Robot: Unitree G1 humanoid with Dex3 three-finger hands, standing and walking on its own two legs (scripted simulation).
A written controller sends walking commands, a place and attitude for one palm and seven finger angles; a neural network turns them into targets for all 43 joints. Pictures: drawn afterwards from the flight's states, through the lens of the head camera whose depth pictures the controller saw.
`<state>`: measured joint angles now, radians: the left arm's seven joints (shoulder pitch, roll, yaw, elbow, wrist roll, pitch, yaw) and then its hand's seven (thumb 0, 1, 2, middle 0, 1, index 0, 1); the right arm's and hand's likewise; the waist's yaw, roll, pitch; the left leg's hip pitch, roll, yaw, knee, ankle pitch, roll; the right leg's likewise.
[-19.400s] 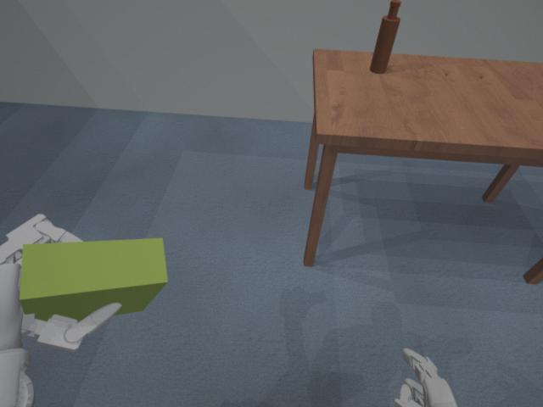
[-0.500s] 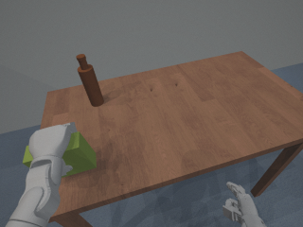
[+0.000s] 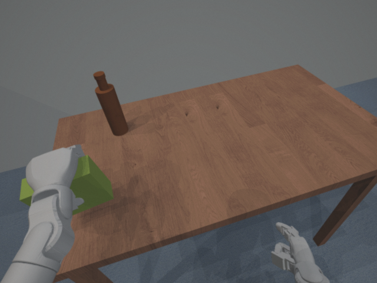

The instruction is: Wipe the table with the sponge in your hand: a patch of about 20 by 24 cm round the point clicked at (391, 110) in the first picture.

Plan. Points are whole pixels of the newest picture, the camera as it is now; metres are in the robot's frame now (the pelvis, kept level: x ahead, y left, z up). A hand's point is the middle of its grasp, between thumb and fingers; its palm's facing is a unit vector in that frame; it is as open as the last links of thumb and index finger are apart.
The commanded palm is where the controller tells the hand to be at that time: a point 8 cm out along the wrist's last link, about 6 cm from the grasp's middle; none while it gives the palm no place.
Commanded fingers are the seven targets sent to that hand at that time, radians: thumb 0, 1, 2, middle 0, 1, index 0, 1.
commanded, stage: move the sponge above the wiping area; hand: left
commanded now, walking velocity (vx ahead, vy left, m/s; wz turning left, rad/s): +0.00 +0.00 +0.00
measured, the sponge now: (76, 193) +0.27 +0.31 +0.05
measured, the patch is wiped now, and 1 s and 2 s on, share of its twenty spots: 0.00 0.00 0.00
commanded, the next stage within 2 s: none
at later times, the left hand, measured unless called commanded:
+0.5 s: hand (65, 190) +0.25 +0.31 +0.09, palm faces +0.05 -0.10 -0.99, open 9.3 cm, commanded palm +0.21 +0.28 +0.14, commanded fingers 0.00 0.10 1.30 -1.20 -1.60 -1.20 -1.60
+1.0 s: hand (75, 209) +0.23 +0.28 +0.06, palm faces -0.08 -0.16 -0.98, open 9.3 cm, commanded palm +0.20 +0.28 +0.14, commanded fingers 0.00 0.10 1.30 -1.20 -1.60 -1.20 -1.60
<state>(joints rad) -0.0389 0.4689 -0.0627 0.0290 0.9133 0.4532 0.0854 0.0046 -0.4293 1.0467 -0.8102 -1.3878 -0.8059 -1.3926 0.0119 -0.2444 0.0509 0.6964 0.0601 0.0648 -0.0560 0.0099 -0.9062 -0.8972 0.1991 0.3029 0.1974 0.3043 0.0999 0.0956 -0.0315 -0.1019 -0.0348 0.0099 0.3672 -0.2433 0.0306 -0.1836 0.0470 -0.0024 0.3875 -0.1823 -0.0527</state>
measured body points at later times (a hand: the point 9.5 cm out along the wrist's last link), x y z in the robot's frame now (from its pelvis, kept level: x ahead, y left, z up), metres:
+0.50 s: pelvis -0.01 +0.01 +0.00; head -0.02 -0.03 +0.45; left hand +0.25 +0.31 +0.14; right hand +0.24 -0.18 -0.09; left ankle -0.03 +0.10 -0.74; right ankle +0.02 -0.09 -0.74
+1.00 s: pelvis -0.01 +0.01 +0.00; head -0.02 -0.03 +0.45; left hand +0.23 +0.29 +0.11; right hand +0.25 -0.19 -0.08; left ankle -0.03 +0.10 -0.74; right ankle +0.02 -0.09 -0.74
